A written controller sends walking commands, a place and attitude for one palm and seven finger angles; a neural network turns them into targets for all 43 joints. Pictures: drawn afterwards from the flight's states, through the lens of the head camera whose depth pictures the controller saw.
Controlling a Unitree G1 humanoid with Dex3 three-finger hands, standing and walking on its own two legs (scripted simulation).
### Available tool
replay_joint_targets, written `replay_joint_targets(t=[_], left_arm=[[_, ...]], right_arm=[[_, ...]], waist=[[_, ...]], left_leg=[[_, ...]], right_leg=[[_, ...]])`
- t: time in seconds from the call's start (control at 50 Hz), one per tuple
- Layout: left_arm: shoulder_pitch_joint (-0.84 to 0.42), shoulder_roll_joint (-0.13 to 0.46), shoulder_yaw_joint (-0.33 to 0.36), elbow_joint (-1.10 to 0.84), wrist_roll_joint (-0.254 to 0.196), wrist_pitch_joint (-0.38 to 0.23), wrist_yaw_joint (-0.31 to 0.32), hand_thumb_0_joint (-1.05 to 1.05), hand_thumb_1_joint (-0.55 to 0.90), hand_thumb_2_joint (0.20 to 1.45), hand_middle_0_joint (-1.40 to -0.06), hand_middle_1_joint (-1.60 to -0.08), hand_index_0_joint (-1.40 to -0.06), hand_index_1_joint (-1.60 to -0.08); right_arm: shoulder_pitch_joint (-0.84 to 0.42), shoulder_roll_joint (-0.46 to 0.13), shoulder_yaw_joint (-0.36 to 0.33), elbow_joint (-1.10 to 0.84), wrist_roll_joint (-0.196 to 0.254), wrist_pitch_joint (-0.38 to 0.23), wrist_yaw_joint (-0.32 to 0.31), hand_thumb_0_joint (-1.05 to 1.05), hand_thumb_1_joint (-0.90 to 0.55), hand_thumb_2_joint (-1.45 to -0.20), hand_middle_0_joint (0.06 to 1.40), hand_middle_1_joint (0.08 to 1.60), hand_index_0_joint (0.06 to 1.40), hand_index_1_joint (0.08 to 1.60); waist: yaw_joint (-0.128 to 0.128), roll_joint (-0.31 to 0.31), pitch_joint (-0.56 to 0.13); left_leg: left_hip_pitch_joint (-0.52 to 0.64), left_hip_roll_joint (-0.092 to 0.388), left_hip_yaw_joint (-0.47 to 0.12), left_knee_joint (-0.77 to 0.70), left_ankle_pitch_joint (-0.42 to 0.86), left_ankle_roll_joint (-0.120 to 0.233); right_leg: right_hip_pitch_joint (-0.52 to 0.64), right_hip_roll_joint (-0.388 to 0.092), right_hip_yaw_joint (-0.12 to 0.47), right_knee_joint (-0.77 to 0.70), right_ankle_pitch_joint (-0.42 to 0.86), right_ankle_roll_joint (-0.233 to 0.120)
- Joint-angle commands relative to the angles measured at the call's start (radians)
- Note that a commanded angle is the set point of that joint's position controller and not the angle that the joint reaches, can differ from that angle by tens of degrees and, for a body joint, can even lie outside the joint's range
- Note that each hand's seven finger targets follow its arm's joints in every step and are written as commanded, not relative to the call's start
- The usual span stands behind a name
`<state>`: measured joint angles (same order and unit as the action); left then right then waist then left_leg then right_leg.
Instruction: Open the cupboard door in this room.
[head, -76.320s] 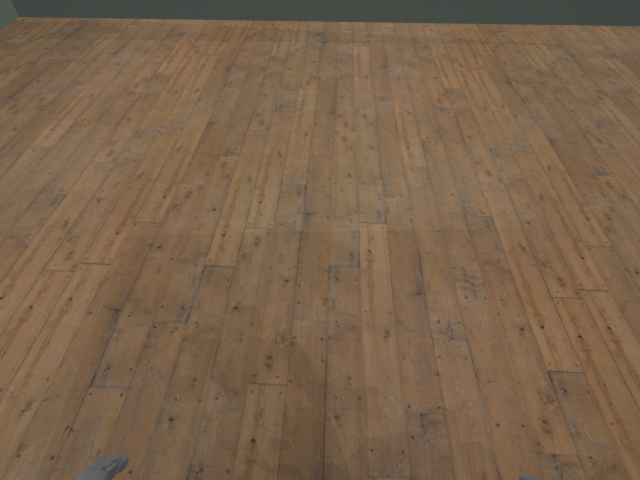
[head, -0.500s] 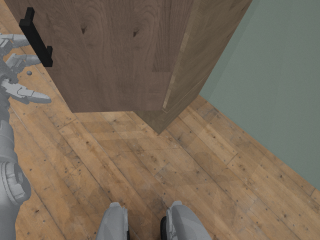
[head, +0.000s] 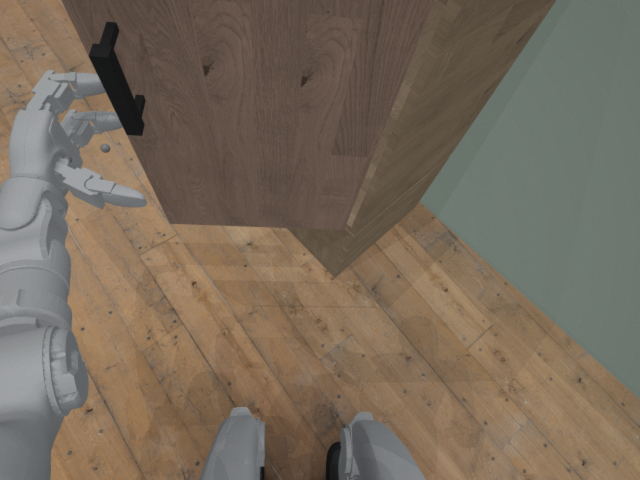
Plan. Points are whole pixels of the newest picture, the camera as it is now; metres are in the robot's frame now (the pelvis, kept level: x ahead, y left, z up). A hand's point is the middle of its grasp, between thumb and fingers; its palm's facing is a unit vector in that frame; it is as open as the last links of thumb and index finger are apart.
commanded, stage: slide the fingers in behind the handle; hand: left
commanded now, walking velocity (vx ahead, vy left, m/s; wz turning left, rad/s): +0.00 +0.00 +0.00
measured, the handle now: (123, 82) +0.57 +0.24 +0.07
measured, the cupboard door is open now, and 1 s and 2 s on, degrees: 48 47 47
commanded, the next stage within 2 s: move the hooked fingers beside the handle in 0.20 s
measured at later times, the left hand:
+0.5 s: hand (106, 147) +0.48 +0.25 +0.06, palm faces +0.05 -1.00 -0.02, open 14.5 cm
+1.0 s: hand (101, 140) +0.49 +0.26 +0.06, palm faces +0.01 -1.00 -0.02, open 14.1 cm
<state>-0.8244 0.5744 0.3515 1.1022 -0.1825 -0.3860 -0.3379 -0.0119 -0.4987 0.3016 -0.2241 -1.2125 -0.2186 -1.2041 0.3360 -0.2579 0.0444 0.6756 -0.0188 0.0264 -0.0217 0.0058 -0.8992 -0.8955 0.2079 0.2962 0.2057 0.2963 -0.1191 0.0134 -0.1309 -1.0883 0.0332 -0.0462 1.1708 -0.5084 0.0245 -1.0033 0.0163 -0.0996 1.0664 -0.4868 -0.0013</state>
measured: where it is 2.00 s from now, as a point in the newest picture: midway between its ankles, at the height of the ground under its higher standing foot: outside the picture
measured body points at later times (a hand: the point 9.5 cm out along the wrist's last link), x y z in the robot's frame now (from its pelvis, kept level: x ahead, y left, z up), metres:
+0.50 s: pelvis +0.00 +0.00 +0.00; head +0.14 +0.04 +0.43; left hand +0.47 +0.30 +0.06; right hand +0.04 -0.27 -0.11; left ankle +0.01 +0.10 -0.65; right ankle +0.01 -0.13 -0.65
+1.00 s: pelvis +0.00 +0.00 +0.00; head +0.15 +0.03 +0.42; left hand +0.48 +0.31 +0.06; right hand +0.02 -0.27 -0.11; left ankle +0.01 +0.10 -0.65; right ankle +0.01 -0.13 -0.65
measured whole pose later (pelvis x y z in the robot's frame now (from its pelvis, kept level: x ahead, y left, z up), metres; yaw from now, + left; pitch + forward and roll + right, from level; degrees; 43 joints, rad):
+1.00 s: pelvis +0.00 +0.00 +0.00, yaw -1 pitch +25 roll -5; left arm -0.86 0.68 0.45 1.17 -0.15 -0.39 -0.44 -0.01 -0.50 0.30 -0.28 -1.21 -0.26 -1.22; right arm 0.34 -0.27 0.07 0.66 -0.01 0.03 -0.03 0.01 -0.90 -0.90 0.21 0.30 0.21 0.30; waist -0.16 0.02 -0.12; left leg -1.11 0.05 -0.04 1.19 -0.52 0.02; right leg -1.04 0.04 -0.09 1.09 -0.49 -0.01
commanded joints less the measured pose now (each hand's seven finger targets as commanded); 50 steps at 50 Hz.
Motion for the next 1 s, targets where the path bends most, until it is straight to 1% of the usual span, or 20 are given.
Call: replay_joint_targets(t=[0.0, 0.04, 0.08, 0.22, 0.26, 0.28, 0.36, 0.4, 0.44, 0.46, 0.5, 0.54, 0.56, 0.62, 0.66, 0.7, 0.76, 0.78, 0.84, 0.98], left_arm=[[-0.441, 0.052, -0.086, -0.260, 0.012, -0.087, -0.064, 0.000, -0.500, 0.300, -0.300, -1.200, -0.300, -1.200], [-0.464, 0.033, -0.103, -0.266, 0.009, -0.086, -0.062, 0.000, -0.500, 0.300, -0.300, -1.200, -0.300, -1.200], [-0.486, 0.072, -0.075, -0.260, 0.011, -0.094, -0.055, 0.000, -0.500, 0.300, -0.300, -1.200, -0.300, -1.200], [-0.511, 0.022, -0.122, -0.226, 0.023, -0.100, -0.049, 0.000, -0.500, 0.300, -0.300, -1.200, -0.300, -1.200], [-0.528, 0.024, -0.117, -0.222, 0.017, -0.100, -0.048, 0.000, -0.500, 0.300, -0.300, -1.200, -0.300, -1.200], [-0.513, 0.074, -0.075, -0.199, 0.022, -0.097, -0.046, 0.000, -0.500, 0.300, -0.300, -1.200, -0.300, -1.200], [-0.537, 0.035, -0.112, -0.234, 0.019, -0.101, -0.059, 0.000, -0.500, 0.300, -0.300, -1.200, -0.300, -1.200], [-0.504, 0.100, -0.060, -0.224, 0.021, -0.100, -0.061, 0.000, -0.500, 0.300, -0.300, -1.200, -0.300, -1.200], [-0.504, 0.095, -0.066, -0.214, 0.021, -0.095, -0.065, 0.000, -0.500, 0.300, -0.300, -1.200, -0.300, -1.200], [-0.530, 0.076, -0.085, -0.248, 0.015, -0.102, -0.067, 0.000, -0.500, 0.300, -0.300, -1.200, -0.300, -1.200], [-0.493, 0.116, -0.047, -0.252, 0.016, -0.106, -0.068, 0.000, -0.500, 0.300, -0.300, -1.200, -0.300, -1.200], [-0.484, 0.128, -0.038, -0.238, 0.019, -0.101, -0.067, 0.000, -0.500, 0.300, -0.300, -1.200, -0.300, -1.200], [-0.509, 0.109, -0.058, -0.245, 0.015, -0.105, -0.067, 0.000, -0.500, 0.300, -0.300, -1.200, -0.300, -1.200], [-0.506, 0.163, -0.014, -0.207, 0.019, -0.101, -0.064, 0.000, -0.500, 0.300, -0.300, -1.200, -0.300, -1.200], [-0.498, 0.218, 0.022, -0.202, 0.020, -0.105, -0.066, 0.000, -0.500, 0.300, -0.300, -1.200, -0.300, -1.200], [-0.509, 0.215, 0.017, -0.164, 0.024, -0.098, -0.075, 0.000, -0.500, 0.300, -0.300, -1.200, -0.300, -1.200], [-0.493, 0.286, 0.068, -0.185, 0.021, -0.101, -0.087, 0.000, -0.500, 0.300, -0.300, -1.200, -0.300, -1.200], [-0.485, 0.277, 0.063, -0.177, 0.021, -0.099, -0.094, 0.000, -0.500, 0.300, -0.300, -1.200, -0.300, -1.200], [-0.479, 0.301, 0.080, -0.151, 0.019, -0.083, -0.107, 0.000, -0.500, 0.300, -0.300, -1.200, -0.300, -1.200], [-0.453, 0.366, 0.132, -0.153, 0.018, -0.073, -0.121, 0.000, -0.500, 0.300, -0.300, -1.200, -0.300, -1.200]], right_arm=[[0.171, -0.191, -0.075, -0.033, 0.003, -0.003, -0.006, 0.000, -0.900, -0.900, 0.200, 0.300, 0.200, 0.300], [0.161, -0.189, -0.074, -0.034, 0.005, -0.003, -0.003, 0.000, -0.900, -0.900, 0.200, 0.300, 0.200, 0.300], [0.164, -0.195, -0.074, -0.026, 0.005, -0.004, -0.009, 0.000, -0.900, -0.900, 0.200, 0.300, 0.200, 0.300], [0.156, -0.189, -0.070, -0.025, 0.002, -0.008, -0.008, 0.000, -0.900, -0.900, 0.200, 0.300, 0.200, 0.300], [0.163, -0.189, -0.068, -0.023, 0.000, -0.014, -0.009, 0.000, -0.900, -0.900, 0.200, 0.300, 0.200, 0.300], [0.162, -0.196, -0.070, -0.021, 0.001, -0.012, -0.011, 0.000, -0.900, -0.900, 0.200, 0.300, 0.200, 0.300], [0.171, -0.189, -0.071, -0.023, -0.001, -0.016, -0.011, 0.000, -0.900, -0.900, 0.200, 0.300, 0.200, 0.300], [0.170, -0.197, -0.072, -0.021, 0.001, -0.011, -0.010, 0.000, -0.900, -0.900, 0.200, 0.300, 0.200, 0.300], [0.167, -0.196, -0.069, -0.024, 0.003, -0.009, -0.011, 0.000, -0.900, -0.900, 0.200, 0.300, 0.200, 0.300], [0.168, -0.192, -0.068, -0.025, 0.003, -0.013, -0.012, 0.000, -0.900, -0.900, 0.200, 0.300, 0.200, 0.300], [0.170, -0.196, -0.070, -0.025, 0.003, -0.010, -0.010, 0.000, -0.900, -0.900, 0.200, 0.300, 0.200, 0.300], [0.168, -0.197, -0.069, -0.025, 0.005, -0.007, -0.010, 0.000, -0.900, -0.900, 0.200, 0.300, 0.200, 0.300], [0.173, -0.194, -0.067, -0.025, 0.004, -0.009, -0.013, 0.000, -0.900, -0.900, 0.200, 0.300, 0.200, 0.300], [0.168, -0.200, -0.064, -0.023, 0.006, -0.008, -0.015, 0.000, -0.900, -0.900, 0.200, 0.300, 0.200, 0.300], [0.169, -0.205, -0.059, -0.028, 0.007, -0.009, -0.020, 0.000, -0.900, -0.900, 0.200, 0.300, 0.200, 0.300], [0.162, -0.203, -0.055, -0.026, 0.008, -0.010, -0.022, 0.000, -0.900, -0.900, 0.200, 0.300, 0.200, 0.300], [0.171, -0.207, -0.054, -0.037, 0.007, -0.011, -0.024, 0.000, -0.900, -0.900, 0.200, 0.300, 0.200, 0.300], [0.168, -0.205, -0.053, -0.039, 0.007, -0.011, -0.023, 0.000, -0.900, -0.900, 0.200, 0.300, 0.200, 0.300], [0.168, -0.209, -0.051, -0.046, 0.009, -0.007, -0.026, 0.000, -0.900, -0.900, 0.200, 0.300, 0.200, 0.300], [0.178, -0.215, -0.050, -0.056, 0.010, -0.002, -0.026, 0.000, -0.900, -0.900, 0.200, 0.300, 0.200, 0.300]], waist=[[-0.075, 0.242, -0.509], [-0.088, 0.218, -0.478], [-0.087, 0.215, -0.476], [-0.100, 0.227, -0.439], [-0.106, 0.213, -0.440], [-0.095, 0.206, -0.449], [-0.103, 0.230, -0.497], [-0.083, 0.233, -0.518], [-0.086, 0.212, -0.492], [-0.091, 0.244, -0.497], [-0.069, 0.247, -0.532], [-0.073, 0.230, -0.503], [-0.088, 0.222, -0.489], [-0.087, 0.194, -0.461], [-0.075, 0.211, -0.452], [-0.085, 0.206, -0.427], [-0.065, 0.238, -0.484], [-0.065, 0.243, -0.501], [-0.074, 0.207, -0.468], [-0.057, 0.241, -0.517]], left_leg=[[0.660, 0.017, -0.081, -0.129, 0.588, -0.035], [0.631, 0.013, -0.076, -0.137, 0.524, -0.028], [0.622, 0.014, -0.079, -0.138, 0.514, -0.027], [0.602, 0.009, -0.081, -0.142, 0.451, -0.027], [0.589, 0.006, -0.079, -0.137, 0.444, -0.021], [0.576, 0.007, -0.077, -0.135, 0.436, -0.021], [0.620, 0.009, -0.081, -0.126, 0.505, -0.022], [0.621, 0.010, -0.077, -0.123, 0.518, -0.024], [0.596, 0.009, -0.077, -0.130, 0.489, -0.022], [0.616, 0.009, -0.076, -0.129, 0.511, -0.022], [0.633, 0.009, -0.076, -0.128, 0.543, -0.025], [0.611, 0.011, -0.073, -0.131, 0.526, -0.024], [0.610, 0.011, -0.075, -0.130, 0.530, -0.020], [0.547, 0.005, -0.062, -0.133, 0.436, -0.011], [0.530, 0.005, -0.060, -0.136, 0.434, -0.011], [0.505, 0.005, -0.057, -0.130, 0.405, -0.009], [0.516, 0.005, -0.051, -0.121, 0.444, -0.008], [0.517, 0.004, -0.048, -0.116, 0.454, -0.009], [0.478, 0.008, -0.044, -0.109, 0.447, -0.004], [0.500, 0.013, -0.045, -0.097, 0.496, -0.008]], right_leg=[[-0.004, 0.045, 0.016, -0.110, 0.301, -0.032], [0.002, 0.046, 0.015, -0.118, 0.288, -0.031], [0.004, 0.045, 0.019, -0.115, 0.287, -0.032], [-0.028, 0.041, 0.019, -0.110, 0.252, -0.035], [-0.017, 0.041, 0.021, -0.111, 0.257, -0.036], [-0.007, 0.040, 0.024, -0.109, 0.259, -0.035], [-0.015, 0.041, 0.022, -0.101, 0.279, -0.036], [0.005, 0.042, 0.026, -0.103, 0.293, -0.035], [0.011, 0.043, 0.024, -0.106, 0.282, -0.034], [0.001, 0.043, 0.025, -0.105, 0.284, -0.035], [0.022, 0.044, 0.027, -0.106, 0.301, -0.035], [0.023, 0.045, 0.025, -0.109, 0.298, -0.034], [0.015, 0.047, 0.025, -0.109, 0.298, -0.034], [0.039, 0.045, 0.035, -0.119, 0.276, -0.030], [0.048, 0.044, 0.037, -0.113, 0.272, -0.036], [0.035, 0.044, 0.039, -0.113, 0.260, -0.032], [0.065, 0.044, 0.047, -0.102, 0.287, -0.035], [0.066, 0.043, 0.047, -0.099, 0.295, -0.031], [0.072, 0.046, 0.048, -0.098, 0.304, -0.026], [0.064, 0.047, 0.046, -0.082, 0.323, -0.025]])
